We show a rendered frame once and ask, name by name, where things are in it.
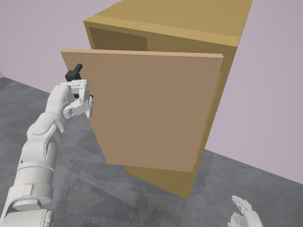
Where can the left robot forearm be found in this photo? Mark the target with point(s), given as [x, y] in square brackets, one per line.
[32, 187]

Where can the robot left upper arm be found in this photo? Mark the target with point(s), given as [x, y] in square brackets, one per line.
[29, 218]

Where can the right robot hand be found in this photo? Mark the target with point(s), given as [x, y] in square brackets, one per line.
[250, 218]

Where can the left robot hand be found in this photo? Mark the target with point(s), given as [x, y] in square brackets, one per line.
[62, 102]

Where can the handle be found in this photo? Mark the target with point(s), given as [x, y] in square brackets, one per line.
[74, 75]

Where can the cupboard door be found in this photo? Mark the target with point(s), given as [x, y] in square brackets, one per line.
[150, 107]

